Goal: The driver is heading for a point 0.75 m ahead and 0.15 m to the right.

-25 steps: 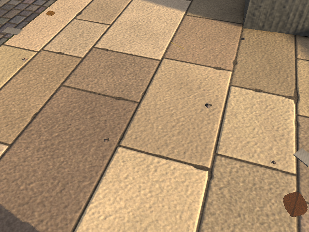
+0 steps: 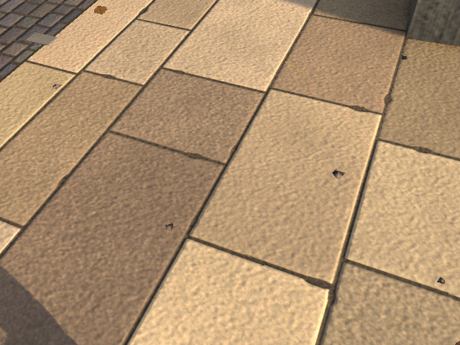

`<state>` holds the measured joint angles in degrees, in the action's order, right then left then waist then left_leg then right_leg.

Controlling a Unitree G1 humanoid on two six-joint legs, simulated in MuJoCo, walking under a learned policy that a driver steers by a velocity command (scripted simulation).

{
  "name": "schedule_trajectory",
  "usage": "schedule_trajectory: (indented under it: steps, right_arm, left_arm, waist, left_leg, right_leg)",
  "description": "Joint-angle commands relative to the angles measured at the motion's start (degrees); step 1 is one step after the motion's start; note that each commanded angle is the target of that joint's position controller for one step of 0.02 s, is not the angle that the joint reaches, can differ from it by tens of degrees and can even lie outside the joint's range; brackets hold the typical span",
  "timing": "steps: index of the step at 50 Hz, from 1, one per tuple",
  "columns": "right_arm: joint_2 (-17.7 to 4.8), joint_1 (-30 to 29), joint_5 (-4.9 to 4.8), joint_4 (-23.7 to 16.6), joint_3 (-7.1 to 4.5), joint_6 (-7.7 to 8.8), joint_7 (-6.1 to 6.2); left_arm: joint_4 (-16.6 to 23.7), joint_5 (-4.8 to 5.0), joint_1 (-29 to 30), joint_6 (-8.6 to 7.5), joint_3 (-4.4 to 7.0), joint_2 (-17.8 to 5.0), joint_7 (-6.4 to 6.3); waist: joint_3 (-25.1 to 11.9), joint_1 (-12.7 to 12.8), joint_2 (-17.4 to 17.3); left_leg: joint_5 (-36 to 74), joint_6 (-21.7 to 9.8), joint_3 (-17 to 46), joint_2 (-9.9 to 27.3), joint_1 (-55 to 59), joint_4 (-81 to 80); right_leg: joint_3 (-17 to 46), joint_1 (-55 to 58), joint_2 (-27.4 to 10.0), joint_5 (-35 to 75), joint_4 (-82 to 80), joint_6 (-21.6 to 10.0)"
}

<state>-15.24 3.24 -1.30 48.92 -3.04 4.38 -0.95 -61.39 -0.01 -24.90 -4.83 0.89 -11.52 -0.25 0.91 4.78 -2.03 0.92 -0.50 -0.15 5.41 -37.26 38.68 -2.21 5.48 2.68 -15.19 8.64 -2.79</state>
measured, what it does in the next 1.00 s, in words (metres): walks ahead: left foot, then right foot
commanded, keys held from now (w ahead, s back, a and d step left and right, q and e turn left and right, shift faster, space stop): w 0.52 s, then w+e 0.38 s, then no key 0.10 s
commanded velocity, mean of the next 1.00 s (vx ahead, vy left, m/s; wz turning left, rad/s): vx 0.48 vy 0.00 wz -0.15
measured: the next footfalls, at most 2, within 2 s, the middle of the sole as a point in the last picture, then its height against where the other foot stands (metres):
left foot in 0.16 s outside the picture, level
right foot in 0.68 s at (303, 314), level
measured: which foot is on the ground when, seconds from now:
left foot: up 0.00-0.14, down 0.16-0.70, up 0.72-1.00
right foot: down 0.00-0.18, up 0.20-0.66, down 0.68-1.00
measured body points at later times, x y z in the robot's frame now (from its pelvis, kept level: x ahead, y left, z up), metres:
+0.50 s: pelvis +0.30 +0.04 +0.00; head +0.31 +0.04 +0.45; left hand +0.46 +0.30 -0.11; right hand +0.29 -0.22 -0.14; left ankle +0.25 +0.13 -0.74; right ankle +0.48 -0.14 -0.68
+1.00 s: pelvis +0.59 -0.04 +0.01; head +0.62 -0.05 +0.45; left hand +0.67 +0.23 -0.12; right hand +0.72 -0.33 -0.10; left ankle +0.78 +0.12 -0.68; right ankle +0.56 -0.10 -0.74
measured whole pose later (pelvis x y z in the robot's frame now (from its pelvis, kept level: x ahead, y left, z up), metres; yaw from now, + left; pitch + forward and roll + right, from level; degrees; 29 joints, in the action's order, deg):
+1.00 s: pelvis +0.59 -0.04 +0.01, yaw -12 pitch +2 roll +0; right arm -16.7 2.7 0.9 48.1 -3.0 6.2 0.3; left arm -49.5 0.3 -18.9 -3.9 3.4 -14.5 0.0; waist 2.0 3.0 -1.7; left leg -2.1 1.4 4.8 4.9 -37.0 40.3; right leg 4.7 -8.2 6.1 -9.4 16.7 -4.9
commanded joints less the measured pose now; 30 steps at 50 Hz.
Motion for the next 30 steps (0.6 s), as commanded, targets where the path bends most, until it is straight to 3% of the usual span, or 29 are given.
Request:
schedule_trajectory:
  steps: [1,3,5,6,7,8,9,10,11,12,13,15,17,20,24,26,30]
  right_arm:
    - [-1.66,-10.50,-0.30,-6.07,0.38,1.09,-0.91]
    - [-2.40,-11.87,-0.42,-7.01,0.30,1.45,-1.57]
    - [-4.43,-9.22,-0.34,-6.72,-0.49,1.72,-1.89]
    - [-6.07,-5.11,-0.28,-5.73,-1.30,1.67,-1.71]
    - [-8.26,3.89,-0.39,-3.03,-2.62,1.50,-1.31]
    - [-10.72,14.55,-0.09,-0.22,-3.67,1.19,-0.70]
    - [-16.25,22.61,1.30,1.72,-5.01,0.95,-0.47]
    - [-11.60,22.04,0.95,2.31,-3.50,0.80,-0.59]
    - [-8.71,15.96,0.35,1.81,-2.47,1.08,-0.61]
    - [-6.73,10.37,0.47,0.63,-1.79,1.36,-0.61]
    - [-4.95,6.86,0.98,0.37,-1.21,1.74,-0.92]
    - [-3.46,4.73,1.79,0.86,-0.70,2.26,-1.34]
    - [-4.23,6.17,1.39,2.18,-0.80,2.54,-1.24]
    - [-6.85,9.57,1.44,3.62,-1.28,2.54,0.06]
    - [-8.01,13.63,0.81,4.89,-1.32,1.95,1.11]
    - [-8.54,16.57,0.38,6.13,-1.42,1.67,1.23]
    - [-9.06,18.63,0.40,7.78,-1.90,0.44,1.54]
  left_arm:
    - [1.27,0.60,-3.17,-0.18,2.00,-10.15,-0.65]
    - [1.16,0.87,-3.27,0.21,2.41,-10.54,-0.78]
    - [1.78,0.70,-1.95,0.70,3.02,-11.77,-0.87]
    - [2.15,0.46,-1.30,1.10,3.36,-12.58,-0.91]
    - [2.58,0.09,-0.39,1.70,3.27,-12.24,-0.89]
    - [3.69,-0.37,0.17,1.85,2.66,-11.18,-0.83]
    - [4.66,-0.36,-7.38,0.82,0.40,-3.24,0.11]
    - [3.55,0.79,-6.05,-1.01,0.45,-4.21,0.55]
    - [6.24,2.60,0.82,-2.23,2.03,-9.71,0.78]
    - [7.66,3.12,5.19,-2.80,2.26,-10.74,0.50]
    - [7.95,2.45,6.93,-2.69,2.62,-10.36,0.00]
    - [7.39,1.33,4.06,-1.12,2.79,-7.66,-0.43]
    - [7.85,1.08,4.11,0.07,2.66,-6.04,-0.60]
    - [10.98,0.29,11.42,0.36,3.07,-7.37,-0.79]
    - [13.68,0.41,20.48,-0.44,2.42,-5.92,0.09]
    - [14.83,0.81,24.28,-0.55,2.11,-5.83,0.63]
    - [17.26,1.33,27.73,-0.72,1.98,-7.05,2.19]
  waist:
    - [7.91,0.18,5.95]
    - [7.76,-0.82,6.12]
    - [4.56,-3.58,7.24]
    - [0.94,-6.02,8.69]
    - [-4.63,-10.65,8.96]
    - [-11.47,-15.03,7.80]
    - [-22.24,-12.20,-6.33]
    - [-25.24,-12.48,-9.13]
    - [-13.75,-11.46,-7.48]
    - [-7.35,-9.53,-3.02]
    - [-3.23,-7.42,0.27]
    - [-1.47,-3.78,-1.95]
    - [0.13,-2.80,-1.79]
    - [2.46,-4.05,-0.59]
    - [3.16,-6.91,-0.27]
    - [3.57,-8.41,-0.24]
    - [3.77,-8.54,-0.36]
  left_leg:
    - [3.78,-0.65,-1.73,-2.05,0.12,-6.33]
    - [2.05,-2.14,-1.08,-2.32,0.20,-8.68]
    - [-1.63,-3.94,-1.91,-4.16,5.38,-9.48]
    - [-3.73,-5.01,-3.15,-6.05,11.43,-8.77]
    - [-3.94,-6.66,-4.51,-7.89,22.63,-9.20]
    - [-4.27,-9.39,0.92,-2.93,40.27,-7.15]
    - [-16.90,-19.86,29.22,13.44,64.34,-10.12]
    - [-23.64,-21.17,45.33,17.34,64.27,-21.32]
    - [-25.11,-17.30,37.05,14.84,55.14,-23.15]
    - [-20.64,-15.26,28.46,12.86,44.92,-24.89]
    - [-14.40,-13.98,21.99,10.60,36.10,-26.83]
    - [-9.50,-13.12,15.05,7.47,26.57,-30.15]
    - [-6.89,-13.85,11.20,6.60,22.73,-32.36]
    - [-4.14,-14.11,8.51,6.25,23.77,-34.12]
    - [-2.13,-11.55,3.63,3.83,25.77,-34.04]
    - [-2.92,-11.35,3.47,4.70,28.84,-33.43]
    - [0.43,-9.91,2.12,9.17,40.23,-29.49]
  right_leg:
    - [5.66,-5.66,-14.84,19.29,-4.28,-7.12]
    - [5.29,-1.40,-16.59,23.52,-2.16,-6.68]
    - [4.66,2.22,-17.56,37.36,3.17,-5.63]
    - [4.24,3.25,-17.45,48.33,8.58,-5.07]
    - [2.60,1.56,-15.48,55.26,19.04,-3.84]
    - [1.97,-9.41,-13.41,46.88,33.34,-2.32]
    - [0.87,-33.69,-3.05,15.97,58.10,1.70]
    - [9.30,-41.13,0.70,-16.35,68.06,1.07]
    - [9.76,-46.74,-3.10,-14.24,71.43,-0.28]
    - [8.08,-46.10,-6.42,-8.65,69.14,-0.94]
    - [6.88,-43.58,-8.73,-4.53,64.96,-0.77]
    - [7.13,-36.33,-11.29,-1.24,60.31,-0.23]
    - [6.14,-36.09,-12.06,-0.23,56.46,0.83]
    - [5.50,-42.36,-12.67,8.74,46.63,2.73]
    - [2.67,-40.07,-9.85,21.36,29.98,3.05]
    - [2.10,-39.56,-8.76,22.78,25.99,3.09]
    - [2.86,-43.06,-8.11,17.15,22.30,0.28]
